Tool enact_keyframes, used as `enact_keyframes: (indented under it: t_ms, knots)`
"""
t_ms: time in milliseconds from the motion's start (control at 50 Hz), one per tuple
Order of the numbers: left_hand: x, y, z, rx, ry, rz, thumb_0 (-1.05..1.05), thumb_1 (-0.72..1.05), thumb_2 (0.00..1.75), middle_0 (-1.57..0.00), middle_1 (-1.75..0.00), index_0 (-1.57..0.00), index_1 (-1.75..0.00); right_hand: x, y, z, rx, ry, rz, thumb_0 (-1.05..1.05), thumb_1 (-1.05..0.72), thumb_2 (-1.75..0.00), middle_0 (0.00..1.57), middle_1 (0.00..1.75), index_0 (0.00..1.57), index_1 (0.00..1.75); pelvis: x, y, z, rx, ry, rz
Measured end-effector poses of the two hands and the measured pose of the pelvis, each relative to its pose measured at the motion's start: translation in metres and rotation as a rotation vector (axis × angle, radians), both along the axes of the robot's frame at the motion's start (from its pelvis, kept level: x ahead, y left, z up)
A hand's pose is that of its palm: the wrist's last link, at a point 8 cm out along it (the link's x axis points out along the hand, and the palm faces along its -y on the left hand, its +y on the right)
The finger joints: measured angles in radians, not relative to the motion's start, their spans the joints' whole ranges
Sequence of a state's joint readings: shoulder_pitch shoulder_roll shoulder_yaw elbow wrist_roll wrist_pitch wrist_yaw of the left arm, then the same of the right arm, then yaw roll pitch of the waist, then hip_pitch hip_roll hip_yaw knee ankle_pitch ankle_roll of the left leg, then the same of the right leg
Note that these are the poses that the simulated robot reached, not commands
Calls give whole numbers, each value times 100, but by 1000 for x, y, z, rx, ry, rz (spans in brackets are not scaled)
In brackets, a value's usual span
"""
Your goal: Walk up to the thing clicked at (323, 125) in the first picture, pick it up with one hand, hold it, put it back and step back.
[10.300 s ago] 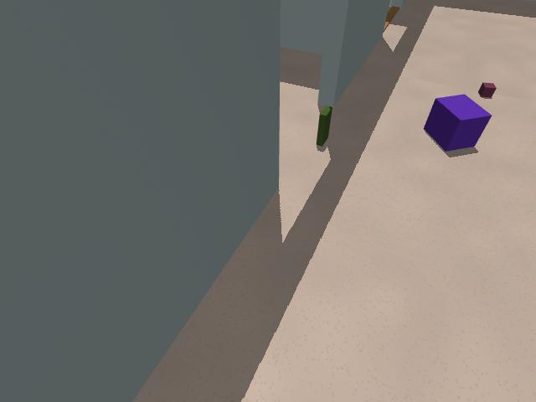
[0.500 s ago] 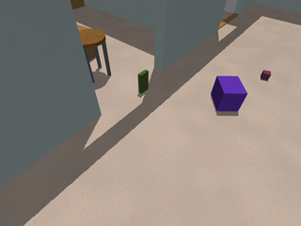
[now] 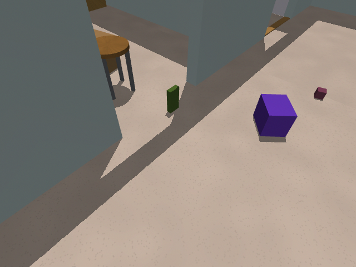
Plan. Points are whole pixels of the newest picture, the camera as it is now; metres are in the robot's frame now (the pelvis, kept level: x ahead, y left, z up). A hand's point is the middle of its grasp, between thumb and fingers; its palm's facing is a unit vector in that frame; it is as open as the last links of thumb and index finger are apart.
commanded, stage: walk up
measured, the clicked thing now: (173, 99) +1.49 +0.08 -0.66
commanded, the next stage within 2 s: stand in 0.32 s
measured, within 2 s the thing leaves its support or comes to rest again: neither
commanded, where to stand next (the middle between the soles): +0.07 -0.05 m, yaw -3 degrees
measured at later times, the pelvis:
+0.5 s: pelvis +0.00 -0.01 +0.01, yaw +0 degrees
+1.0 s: pelvis +0.00 -0.01 +0.01, yaw -1 degrees
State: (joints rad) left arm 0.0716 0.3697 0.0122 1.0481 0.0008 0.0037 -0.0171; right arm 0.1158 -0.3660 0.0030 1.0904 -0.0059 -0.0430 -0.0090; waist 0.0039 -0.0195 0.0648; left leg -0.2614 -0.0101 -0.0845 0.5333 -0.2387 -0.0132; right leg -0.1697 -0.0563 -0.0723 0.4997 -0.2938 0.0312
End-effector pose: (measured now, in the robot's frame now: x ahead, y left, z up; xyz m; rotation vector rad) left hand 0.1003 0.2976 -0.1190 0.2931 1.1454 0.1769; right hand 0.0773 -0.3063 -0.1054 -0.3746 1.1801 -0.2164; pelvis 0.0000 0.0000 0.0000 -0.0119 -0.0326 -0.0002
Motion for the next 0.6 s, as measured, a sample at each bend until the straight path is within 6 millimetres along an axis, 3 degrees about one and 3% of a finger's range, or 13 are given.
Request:
enact_keyframes:
  t_ms: [100, 240, 440, 600]
  knots:
    - [2, 1, 3, 2, -6, 15, 1, 91, 90, -21, -30, -20, -30, 15, -1, 5, -3, -25, 14, 1, -90, -89, 20, 30, 20, 30, 1, -2, 2, 0, -4, 7]
    - [-10, 1, 4, 3, 28, 39, 1, 91, 90, -21, -30, -20, -30, 25, 1, 7, 7, -26, 36, 0, -90, -89, 20, 30, 20, 30, 2, -4, 6, 3, -2, 14]
    - [-36, -3, 5, 12, 99, 63, 1, 91, 90, -21, -30, -20, -30, 25, 4, 2, 39, 0, 25, 1, -90, -89, 20, 30, 20, 30, 1, -7, 9, 3, -7, 3]
    - [-40, -6, 6, 18, 120, 47, 1, 91, 90, -21, -30, -20, -30, 16, 7, -1, 62, 21, 6, 0, -90, -89, 20, 30, 20, 30, -1, -8, 11, 4, -4, -7]
